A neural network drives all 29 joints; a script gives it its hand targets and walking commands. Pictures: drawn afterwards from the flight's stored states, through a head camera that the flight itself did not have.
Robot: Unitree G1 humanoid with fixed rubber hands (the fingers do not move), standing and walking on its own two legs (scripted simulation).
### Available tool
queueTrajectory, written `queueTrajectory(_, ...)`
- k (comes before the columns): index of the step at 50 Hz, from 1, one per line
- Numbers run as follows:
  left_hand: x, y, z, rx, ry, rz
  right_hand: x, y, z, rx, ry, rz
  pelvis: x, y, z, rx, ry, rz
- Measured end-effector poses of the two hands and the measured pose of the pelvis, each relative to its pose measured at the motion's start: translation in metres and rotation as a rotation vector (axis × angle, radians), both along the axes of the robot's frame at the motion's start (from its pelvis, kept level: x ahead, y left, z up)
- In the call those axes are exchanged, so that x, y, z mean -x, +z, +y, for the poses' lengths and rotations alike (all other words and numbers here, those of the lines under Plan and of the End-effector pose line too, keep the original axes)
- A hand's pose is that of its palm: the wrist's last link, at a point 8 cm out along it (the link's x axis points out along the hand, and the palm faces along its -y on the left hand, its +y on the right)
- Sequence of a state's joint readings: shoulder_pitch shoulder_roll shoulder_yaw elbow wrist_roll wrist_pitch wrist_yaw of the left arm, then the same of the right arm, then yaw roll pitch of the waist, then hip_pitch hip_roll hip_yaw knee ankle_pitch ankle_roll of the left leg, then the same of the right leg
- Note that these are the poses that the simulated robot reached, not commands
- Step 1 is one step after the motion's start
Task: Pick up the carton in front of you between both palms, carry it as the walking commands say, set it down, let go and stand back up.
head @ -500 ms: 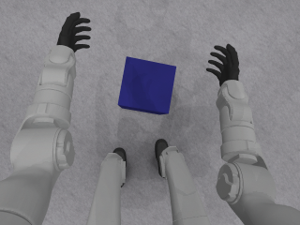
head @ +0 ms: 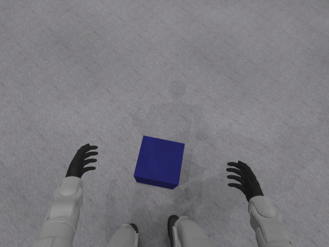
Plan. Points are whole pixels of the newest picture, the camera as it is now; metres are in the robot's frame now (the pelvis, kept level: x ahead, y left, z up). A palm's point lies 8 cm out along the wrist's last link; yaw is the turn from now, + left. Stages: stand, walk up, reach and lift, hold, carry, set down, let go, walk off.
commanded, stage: let go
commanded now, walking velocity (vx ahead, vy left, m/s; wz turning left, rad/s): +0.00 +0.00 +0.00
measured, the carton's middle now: (159, 164) +0.41 -0.03 -0.62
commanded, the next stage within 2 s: stand in 0.74 s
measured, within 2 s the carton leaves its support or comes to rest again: neither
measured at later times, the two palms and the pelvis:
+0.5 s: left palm (37, 224) +0.18 +0.25 -0.04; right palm (252, 209) +0.18 -0.21 -0.04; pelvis +0.02 +0.02 +0.03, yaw -1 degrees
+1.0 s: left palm (15, 246) +0.14 +0.30 -0.05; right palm (275, 220) +0.15 -0.27 -0.07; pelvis +0.02 +0.01 +0.02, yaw +0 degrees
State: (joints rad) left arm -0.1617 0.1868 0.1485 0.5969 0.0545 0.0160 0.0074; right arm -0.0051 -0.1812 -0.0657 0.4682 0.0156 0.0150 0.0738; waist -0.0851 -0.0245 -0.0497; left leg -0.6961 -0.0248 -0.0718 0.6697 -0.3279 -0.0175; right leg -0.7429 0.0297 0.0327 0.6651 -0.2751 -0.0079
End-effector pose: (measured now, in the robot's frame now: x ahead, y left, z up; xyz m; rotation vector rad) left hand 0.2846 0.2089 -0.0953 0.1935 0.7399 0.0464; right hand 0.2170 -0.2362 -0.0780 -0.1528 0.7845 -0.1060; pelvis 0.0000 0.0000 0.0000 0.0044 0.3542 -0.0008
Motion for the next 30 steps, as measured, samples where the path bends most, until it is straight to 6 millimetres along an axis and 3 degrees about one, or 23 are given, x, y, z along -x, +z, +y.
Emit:
queueTrajectory(5,0.029,0.017,0.009,0.003,-0.003,0.011,0.028,0.02,0.004,0.001,-0.011,0.007,-0.012,0.013,0.003,0.004,-0.006,-0.103)
queueTrajectory(10,0.057,0.034,0.021,0.002,0.002,0.018,0.043,0.033,0.009,-0.001,-0.007,0.011,-0.02,0.022,0.009,0.011,-0.013,-0.203)
queueTrajectory(20,0.1,0.055,0.044,-0.001,0.023,0.046,0.038,0.037,0.022,-0.003,0.032,0.004,-0.021,0.027,0.02,0.015,-0.012,-0.353)
queueTrajectory(30,0.11,0.054,0.041,0.008,0.032,0.045,0.041,0.039,0.021,0.028,0.025,0.025,-0.015,0.025,0.02,0.016,-0.012,-0.423)
